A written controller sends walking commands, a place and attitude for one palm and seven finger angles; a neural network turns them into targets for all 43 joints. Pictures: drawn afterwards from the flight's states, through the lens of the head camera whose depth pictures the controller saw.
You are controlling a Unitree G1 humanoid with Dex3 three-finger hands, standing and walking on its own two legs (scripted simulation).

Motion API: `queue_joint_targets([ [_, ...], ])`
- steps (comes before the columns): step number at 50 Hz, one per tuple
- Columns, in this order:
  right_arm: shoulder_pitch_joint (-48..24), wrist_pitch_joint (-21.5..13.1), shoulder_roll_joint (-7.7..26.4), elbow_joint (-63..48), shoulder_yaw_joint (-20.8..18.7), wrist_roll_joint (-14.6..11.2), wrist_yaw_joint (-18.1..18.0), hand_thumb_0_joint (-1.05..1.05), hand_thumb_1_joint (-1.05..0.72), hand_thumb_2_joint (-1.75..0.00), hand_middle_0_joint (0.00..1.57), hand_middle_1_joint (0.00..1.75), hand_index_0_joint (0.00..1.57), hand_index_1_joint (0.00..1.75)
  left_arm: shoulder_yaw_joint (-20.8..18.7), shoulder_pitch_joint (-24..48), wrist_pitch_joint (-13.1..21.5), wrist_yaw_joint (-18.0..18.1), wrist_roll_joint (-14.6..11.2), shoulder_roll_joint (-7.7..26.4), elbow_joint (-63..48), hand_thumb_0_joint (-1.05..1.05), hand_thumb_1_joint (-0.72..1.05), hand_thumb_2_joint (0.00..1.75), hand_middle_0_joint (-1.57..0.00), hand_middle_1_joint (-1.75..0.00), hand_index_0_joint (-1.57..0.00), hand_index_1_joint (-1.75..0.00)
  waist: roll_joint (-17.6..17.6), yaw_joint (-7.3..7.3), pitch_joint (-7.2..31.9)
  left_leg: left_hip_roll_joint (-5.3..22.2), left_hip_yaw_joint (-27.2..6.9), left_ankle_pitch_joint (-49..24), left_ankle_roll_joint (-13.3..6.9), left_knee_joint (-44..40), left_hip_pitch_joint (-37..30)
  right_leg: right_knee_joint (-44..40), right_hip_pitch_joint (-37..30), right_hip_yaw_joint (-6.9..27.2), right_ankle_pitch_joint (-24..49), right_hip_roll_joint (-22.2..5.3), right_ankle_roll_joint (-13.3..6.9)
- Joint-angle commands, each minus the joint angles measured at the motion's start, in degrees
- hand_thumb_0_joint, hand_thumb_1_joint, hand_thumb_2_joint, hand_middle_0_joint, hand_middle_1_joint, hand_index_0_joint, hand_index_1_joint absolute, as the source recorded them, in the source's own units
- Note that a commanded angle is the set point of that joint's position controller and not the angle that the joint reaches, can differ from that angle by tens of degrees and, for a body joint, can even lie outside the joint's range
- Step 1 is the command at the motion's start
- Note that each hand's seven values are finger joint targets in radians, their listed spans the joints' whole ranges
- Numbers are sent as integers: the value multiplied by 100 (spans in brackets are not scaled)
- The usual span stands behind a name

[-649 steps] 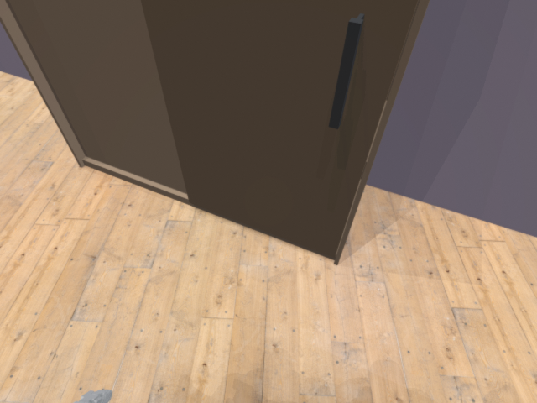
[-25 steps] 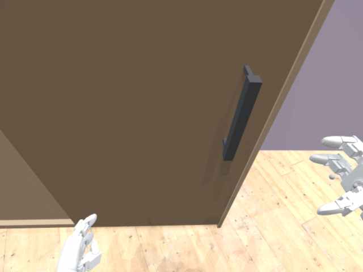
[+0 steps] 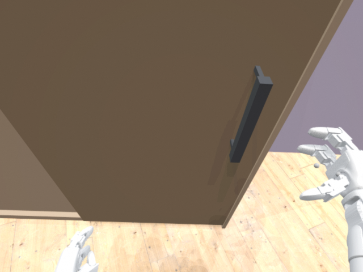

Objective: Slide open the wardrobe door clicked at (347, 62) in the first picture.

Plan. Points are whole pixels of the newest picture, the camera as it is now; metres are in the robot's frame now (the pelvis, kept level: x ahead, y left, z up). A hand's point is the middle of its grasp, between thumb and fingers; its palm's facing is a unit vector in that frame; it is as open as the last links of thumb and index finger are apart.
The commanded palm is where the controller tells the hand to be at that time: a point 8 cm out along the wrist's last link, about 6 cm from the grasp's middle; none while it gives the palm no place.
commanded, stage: move the hooked fingers beside the handle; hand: right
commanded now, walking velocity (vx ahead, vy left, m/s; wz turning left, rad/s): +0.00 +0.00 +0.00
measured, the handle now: (244, 119) +0.46 -0.12 +0.11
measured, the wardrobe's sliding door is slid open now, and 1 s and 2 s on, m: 0.00 0.00 0.00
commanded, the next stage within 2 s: feel for the door with the fingertips in 1.68 s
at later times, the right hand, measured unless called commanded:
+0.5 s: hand (295, 148) +0.37 -0.21 +0.12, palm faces -0.02 +1.00 -0.01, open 14.0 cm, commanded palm +0.34 -0.26 +0.12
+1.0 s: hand (279, 136) +0.40 -0.19 +0.12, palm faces +0.00 +1.00 -0.01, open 14.0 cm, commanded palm +0.37 -0.24 +0.12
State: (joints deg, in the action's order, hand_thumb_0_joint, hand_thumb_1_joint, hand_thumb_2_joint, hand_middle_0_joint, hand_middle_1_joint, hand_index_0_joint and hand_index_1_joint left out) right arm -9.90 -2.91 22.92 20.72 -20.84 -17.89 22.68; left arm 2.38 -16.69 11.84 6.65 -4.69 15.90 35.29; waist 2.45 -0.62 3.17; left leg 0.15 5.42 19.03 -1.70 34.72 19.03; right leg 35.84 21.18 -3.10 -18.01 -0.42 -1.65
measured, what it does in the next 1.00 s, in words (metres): stands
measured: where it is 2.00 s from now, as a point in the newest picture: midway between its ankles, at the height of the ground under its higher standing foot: outside the picture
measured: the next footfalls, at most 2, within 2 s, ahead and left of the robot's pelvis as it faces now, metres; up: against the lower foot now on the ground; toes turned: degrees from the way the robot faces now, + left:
none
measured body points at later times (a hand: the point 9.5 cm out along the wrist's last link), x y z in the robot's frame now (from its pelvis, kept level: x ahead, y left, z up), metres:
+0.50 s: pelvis +0.01 -0.01 +0.00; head +0.03 +0.00 +0.45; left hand +0.15 +0.24 -0.09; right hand +0.36 -0.27 +0.12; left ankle -0.01 +0.10 -0.73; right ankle +0.01 -0.10 -0.73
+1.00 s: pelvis +0.01 +0.00 +0.00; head +0.03 +0.01 +0.45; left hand +0.11 +0.26 -0.11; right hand +0.40 -0.24 +0.12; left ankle -0.01 +0.10 -0.73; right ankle +0.01 -0.10 -0.73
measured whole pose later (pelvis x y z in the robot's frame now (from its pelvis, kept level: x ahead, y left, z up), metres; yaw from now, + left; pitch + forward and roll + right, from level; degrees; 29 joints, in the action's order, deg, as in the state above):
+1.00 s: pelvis +0.01 +0.00 +0.00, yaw +1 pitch +5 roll +0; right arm -25.5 -7.8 19.9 36.4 -15.4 -13.3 13.6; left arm 1.9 -17.4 2.7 4.2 -4.3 15.4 36.4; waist 1.5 -2.8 3.3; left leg -0.2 4.6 19.2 -1.9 34.9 20.9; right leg 35.6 22.5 -3.8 -18.3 -0.8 -1.5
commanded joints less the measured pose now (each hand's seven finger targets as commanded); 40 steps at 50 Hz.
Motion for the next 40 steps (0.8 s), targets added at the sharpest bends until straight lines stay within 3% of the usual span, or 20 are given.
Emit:
queue_joint_targets([
  [1, -1983, -391, 1471, -1268, -320, -13, -187, 0, 50, -30, 30, 120, 30, 120, -304, 457, 292, 71, 18, 739, -797, 0, 90, 90, -20, -30, -20, -30, -9, -28, 1122, 53, -295, -1247, 70, -527, 3, -440, -914, 499, 1139, -51, -86],
  [3, -2101, -397, 1444, -1204, -307, 29, -236, 0, 50, -30, 30, 120, 30, 120, -289, 466, 261, 69, 19, 720, -765, 0, 90, 90, -20, -30, -20, -30, 163, -34, 1155, 58, -285, -1376, 45, -479, -31, -455, -970, 527, 1271, -36, -64],
  [4, -2214, -415, 1241, -1297, -116, 27, -240, 0, 50, -30, 30, 120, 30, 120, -278, 481, 253, 58, 23, 692, -782, 0, 90, 90, -20, -30, -20, -30, 180, -55, 1244, 58, -265, -1397, 46, -461, -8, -466, -1071, 546, 1315, -32, -55],
  [6, -2131, -388, 1316, -1122, -165, 57, -293, 0, 50, -30, 30, 120, 30, 120, -288, 436, 201, 49, 28, 721, -744, 0, 90, 90, -20, -30, -20, -30, 17, -31, 1253, 54, -259, -1478, 43, -475, -53, -438, -1050, 529, 1406, -64, -60],
  [7, -2235, -354, 1124, -1042, -36, 38, -305, 0, 50, -30, 30, 120, 30, 120, -274, 466, 184, 40, 26, 703, -754, 0, 90, 90, -20, -30, -20, -30, -47, -68, 1174, 58, -261, -1522, 52, -477, -31, -453, -1016, 532, 1386, -39, -64],
  [9, -2259, -335, 1327, -840, -208, 77, -358, 0, 50, -30, 30, 120, 30, 120, -278, 458, 120, 43, 25, 725, -736, 0, 90, 90, -20, -30, -20, -30, -92, -29, 1110, 52, -258, -1480, 43, -467, -50, -477, -915, 536, 1345, -42, -43],
  [18, -2523, -433, 1047, -1029, 45, 146, -491, 0, 50, -30, 30, 120, 30, 120, -316, 404, -52, -59, 53, 689, -788, 0, 90, 90, -20, -30, -20, -30, 104, -41, 1556, 58, -247, -2025, 29, -326, -178, -338, -1186, 524, 2022, -53, -21],
  [21, -2492, -417, 942, -900, 149, 160, -554, 0, 50, -30, 30, 120, 30, 120, -336, 360, -110, -66, 45, 708, -741, 0, 90, 90, -20, -30, -20, -30, -126, -70, 1421, 48, -225, -1997, 33, -348, -116, -334, -1129, 528, 2037, -90, -28],
  [24, -2856, -392, 703, -892, 423, 228, -652, 0, 50, -30, 30, 120, 30, 120, -330, 368, -169, -74, 33, 687, -706, 0, 90, 90, -20, -30, -20, -30, 80, -157, 1303, 47, -218, -1821, 30, -347, 94, -360, -1187, 570, 1934, -79, 5],
  [25, -2892, -401, 810, -902, 323, 252, -722, 0, 50, -30, 30, 120, 30, 120, -338, 356, -187, -78, 43, 697, -708, 0, 90, 90, -20, -30, -20, -30, 155, -117, 1341, 49, -217, -1727, 21, -330, 105, -374, -1169, 599, 1881, -85, 25],
  [27, -2989, -435, 818, -818, 327, 294, -838, 0, 50, -30, 30, 120, 30, 120, -356, 312, -242, -83, 60, 716, -655, 0, 90, 90, -20, -30, -20, -30, -142, -141, 1471, 40, -224, -1804, 27, -332, 11, -359, -1187, 585, 1904, -92, -9],
  [30, -3237, -529, 700, -833, 448, 332, -939, 0, 50, -30, 30, 120, 30, 120, -344, 325, -283, -111, 68, 687, -643, 0, 90, 90, -20, -30, -20, -30, 47, -154, 1570, 46, -248, -1826, 26, -321, 26, -344, -1279, 570, 1941, -79, 11],
  [31, -3120, -555, 899, -705, 274, 360, -992, 0, 50, -30, 30, 120, 30, 120, -357, 276, -317, -115, 72, 717, -597, 0, 90, 90, -20, -30, -20, -30, -176, -120, 1558, 34, -254, -1882, 20, -327, -75, -326, -1187, 561, 1976, -96, -8],
  [32, -3074, -578, 756, -690, 371, 365, -1007, 0, 50, -30, 30, 120, 30, 120, -350, 295, -336, -133, 76, 696, -634, 0, 90, 90, -20, -30, -20, -30, -122, -108, 1610, 40, -267, -1939, 25, -313, -129, -346, -1179, 527, 1979, -74, -9],
  [34, -3173, -610, 672, -625, 449, 393, -1050, 0, 50, -30, 30, 120, 30, 120, -340, 302, -371, -160, 69, 676, -640, 0, 90, 90, -20, -30, -20, -30, -4, -108, 1570, 39, -259, -1942, 13, -286, -79, -356, -1195, 548, 2042, -81, 15],
  [35, -3126, -593, 670, -440, 422, 394, -1062, 0, 50, -30, 30, 120, 30, 120, -338, 305, -389, -172, 68, 679, -626, 0, 90, 90, -20, -30, -20, -30, -51, -99, 1472, 39, -262, -1901, 17, -310, -68, -366, -1111, 528, 1916, -72, 14],
  [36, -3082, -596, 875, -283, 258, 412, -1099, 0, 50, -30, 30, 120, 30, 120, -353, 258, -436, -171, 74, 724, -595, 0, 90, 90, -20, -30, -20, -30, -300, -83, 1464, 35, -286, -1930, 22, -343, -184, -351, -967, 485, 1820, -71, -25],
  [37, -3159, -589, 763, -254, 343, 403, -1085, 0, 50, -30, 30, 120, 30, 120, -341, 273, -465, -175, 63, 711, -627, 0, 90, 90, -20, -30, -20, -30, -257, -122, 1452, 40, -305, -1974, 34, -348, -187, -373, -938, 448, 1771, -50, -34],
  [38, -3239, -579, 939, -64, 188, 397, -1090, 0, 50, -30, 30, 120, 30, 120, -345, 265, -504, -162, 51, 722, -606, 0, 90, 90, -20, -30, -20, -30, -319, -122, 1342, 33, -327, -1875, 44, -388, -169, -383, -823, 411, 1565, -39, -36],
  [40, -3649, -649, 843, -53, 340, 424, -1064, 0, 50, -30, 30, 120, 30, 120, -329, 265, -534, -160, 45, 700, -618, 0, 90, 90, -20, -30, -20, -30, -130, -192, 1354, 35, -347, -1808, 31, -377, -110, -384, -831, 411, 1485, -17, -41],
])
